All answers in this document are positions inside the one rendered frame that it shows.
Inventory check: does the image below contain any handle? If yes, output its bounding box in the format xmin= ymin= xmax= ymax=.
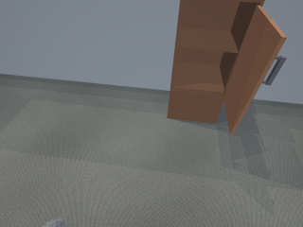
xmin=262 ymin=55 xmax=287 ymax=86

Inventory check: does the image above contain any cupboard door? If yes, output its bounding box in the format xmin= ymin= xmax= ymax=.
xmin=223 ymin=5 xmax=287 ymax=135

